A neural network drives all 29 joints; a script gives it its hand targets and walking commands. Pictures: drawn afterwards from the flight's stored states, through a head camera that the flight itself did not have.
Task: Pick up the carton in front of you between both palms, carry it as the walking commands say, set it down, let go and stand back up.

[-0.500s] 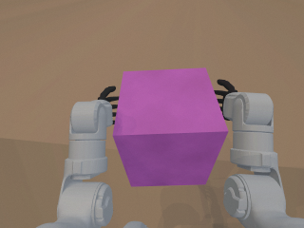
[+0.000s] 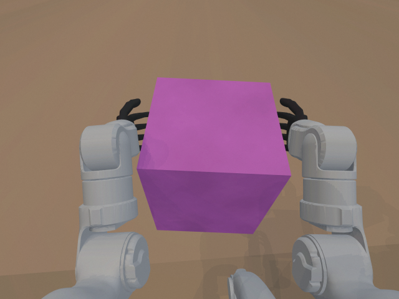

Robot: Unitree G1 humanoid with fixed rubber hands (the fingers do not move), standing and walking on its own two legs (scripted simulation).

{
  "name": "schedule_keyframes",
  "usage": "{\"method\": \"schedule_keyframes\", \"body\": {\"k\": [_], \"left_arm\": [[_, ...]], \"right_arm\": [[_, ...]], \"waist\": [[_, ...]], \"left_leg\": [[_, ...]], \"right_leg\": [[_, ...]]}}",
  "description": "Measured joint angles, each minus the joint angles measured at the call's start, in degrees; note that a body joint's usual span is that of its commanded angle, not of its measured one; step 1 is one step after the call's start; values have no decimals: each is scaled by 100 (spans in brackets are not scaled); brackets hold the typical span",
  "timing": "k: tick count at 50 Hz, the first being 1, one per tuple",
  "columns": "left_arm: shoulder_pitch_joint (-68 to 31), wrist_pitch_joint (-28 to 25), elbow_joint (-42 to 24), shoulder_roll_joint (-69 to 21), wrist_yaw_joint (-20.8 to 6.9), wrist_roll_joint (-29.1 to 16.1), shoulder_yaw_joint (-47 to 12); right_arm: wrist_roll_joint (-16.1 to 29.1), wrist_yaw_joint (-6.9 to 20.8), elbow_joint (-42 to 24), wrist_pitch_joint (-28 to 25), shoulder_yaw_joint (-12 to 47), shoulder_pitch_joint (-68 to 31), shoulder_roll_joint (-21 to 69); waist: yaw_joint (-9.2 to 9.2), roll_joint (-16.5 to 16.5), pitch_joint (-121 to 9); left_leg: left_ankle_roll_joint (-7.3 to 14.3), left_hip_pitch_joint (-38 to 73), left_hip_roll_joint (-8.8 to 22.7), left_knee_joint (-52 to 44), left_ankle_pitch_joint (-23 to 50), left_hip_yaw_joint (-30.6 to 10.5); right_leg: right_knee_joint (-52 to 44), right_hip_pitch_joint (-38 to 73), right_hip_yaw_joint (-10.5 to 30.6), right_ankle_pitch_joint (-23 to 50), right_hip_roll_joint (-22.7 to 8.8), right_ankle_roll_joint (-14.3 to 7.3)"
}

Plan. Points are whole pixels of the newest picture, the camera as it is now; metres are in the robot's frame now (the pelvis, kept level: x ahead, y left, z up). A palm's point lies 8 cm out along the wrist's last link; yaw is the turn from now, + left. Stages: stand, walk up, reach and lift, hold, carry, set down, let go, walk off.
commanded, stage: carry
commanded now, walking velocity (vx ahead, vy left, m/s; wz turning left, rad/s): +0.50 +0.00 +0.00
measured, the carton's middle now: (209, 162) +0.37 -0.03 +0.08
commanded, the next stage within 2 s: none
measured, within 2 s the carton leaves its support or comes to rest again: neither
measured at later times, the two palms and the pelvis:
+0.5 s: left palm (118, 28) +0.68 +0.16 +0.21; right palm (241, 16) +0.71 -0.14 +0.21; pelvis +0.32 -0.02 +0.03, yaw +1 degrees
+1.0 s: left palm out of the picture +1.02 +0.13 +0.19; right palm out of the picture +1.02 -0.17 +0.19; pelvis +0.65 -0.02 +0.04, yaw +1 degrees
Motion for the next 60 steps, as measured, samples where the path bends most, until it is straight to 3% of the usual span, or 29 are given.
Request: {"method": "schedule_keyframes", "body": {"k": [3, 6, 7, 9, 11, 13, 15, 18, 23, 27, 29, 32, 35, 41, 47, 49, 50, 52, 54, 56, 60], "left_arm": [[9, 4, -204, -13, -1, -3, 9], [-24, 7, -81, 13, -2, -28, 0], [-85, -14, 69, 20, -2, -27, -27], [-152, -132, 411, -24, -1, 18, -152], [-84, -155, 604, -49, -2, 44, -284], [71, -119, 576, -17, 12, -54, -385], [172, -78, 426, 23, 52, -185, -418], [154, -58, 171, 61, 109, -314, -369], [-54, -86, 112, 51, 123, -323, -238], [-150, -71, 442, 105, 92, -258, -208], [-115, -95, 614, 196, 36, -236, -166], [-28, -93, 746, 216, 1, -197, -129], [-24, -8, 590, 133, 5, -93, -131], [-21, 4, -18, 11, 6, -9, -57], [171, -138, 233, -12, -10, 23, -6], [202, -221, 509, -15, -27, 43, -43], [250, -315, 639, -55, -33, 64, -70], [402, -488, 849, -164, -40, 139, -170], [713, -553, 857, -261, -42, 170, -243], [1115, -589, 631, -339, -42, 150, -285], [1913, -755, -149, -546, -45, 123, -294]], "right_arm": [[-13, -5, -92, 4, -63, -112, 22], [-58, 1, 47, 54, -104, -221, 6], [-76, 20, 129, 79, -118, -257, -38], [-96, 92, 322, 78, -162, -260, -170], [-137, 153, 505, 101, -221, -233, -213], [-203, 159, 554, 178, -250, -233, -181], [-277, 159, 457, 248, -273, -248, -120], [-346, 160, 167, 298, -303, -289, -42], [-407, 162, -103, 312, -373, -336, 15], [-415, 180, 274, 239, -343, -384, -9], [-441, 181, 584, 101, -233, -392, 32], [-399, 174, 697, 22, -67, -185, 58], [-197, 108, 423, 59, 25, 35, 7], [-74, 30, -67, 29, -119, -22, 52], [-252, 98, 344, -140, -164, 14, 164], [-309, 142, 531, -175, -124, 94, 136], [-312, 168, 622, -215, -85, 143, 80], [-309, 225, 750, -302, -73, 328, 10], [-317, 241, 754, -324, -47, 604, 45], [-366, 241, 604, -338, 9, 895, 153], [-456, 242, -68, -487, 117, 1555, 448]], "waist": [[78, 37, -121], [241, 172, -317], [320, 218, -364], [558, 300, -401], [791, 198, -389], [961, 145, -319], [1062, 128, -220], [1126, 104, -110], [1074, 70, -202], [814, -64, -397], [580, -151, -413], [278, -35, -310], [131, -12, -135], [86, -3, -44], [230, 5, -379], [285, -11, -491], [368, 88, -524], [491, 169, -496], [562, 111, -449], [594, 79, -373], [651, 26, -217]], "left_leg": [[-119, 425, 36, -238, -222, -36], [-290, 838, 210, -223, -618, -106], [-328, 901, 304, 23, -816, -151], [-326, 548, 429, 1356, -853, -407], [-238, -182, 183, 3180, -715, -726], [-123, -885, 34, 4294, -450, -773], [-51, -1460, 21, 4551, -234, -734], [-26, -2112, 100, 4172, -84, -668], [-95, -2301, 264, 2096, 450, -496], [51, -1556, 52, 530, 1103, -35], [177, -1318, -20, 642, 1626, 121], [202, -1011, 8, 787, 1078, 73], [145, -597, 24, 448, 951, 28], [79, 155, 38, -195, 704, -37], [-196, 1078, 85, -488, 95, -105], [-296, 1247, 117, -66, -290, -179], [-321, 1151, 223, 452, -460, -225], [-326, 562, 185, 2040, -485, -536], [-267, -100, 68, 3157, -265, -642], [-280, -644, 97, 3387, 73, -592], [-398, -1347, 256, 2567, 482, -470]], "right_leg": [[-1273, -27, -123, 289, -96, 26], [-2561, 452, -480, 523, 32, -25], [-2885, 714, -613, 747, 117, -109], [-2667, 901, -745, 663, 215, -198], [-2653, 1132, -708, 309, 225, -215], [-2912, 1452, -655, 207, 225, -168], [-3211, 1788, -627, 176, 219, -139], [-3555, 2240, -596, 57, 195, -116], [-4004, 2983, -538, -268, 146, 45], [-3768, 3512, -464, -863, -83, 266], [-2533, 3256, -302, -859, -275, 276], [-69, 2189, 197, -481, 22, 149], [573, 1250, 212, -62, 89, 60], [-982, 262, 39, 474, -71, 128], [-3415, 794, -384, 1790, 27, 98], [-4098, 1329, -610, 2079, 114, 1], [-3989, 1401, -694, 2053, 183, -154], [-3577, 1443, -763, 1632, 208, -312], [-3645, 1676, -757, 1395, 173, -311], [-3959, 1999, -754, 1365, 160, -255], [-4634, 2663, -703, 1326, 146, -252]]}}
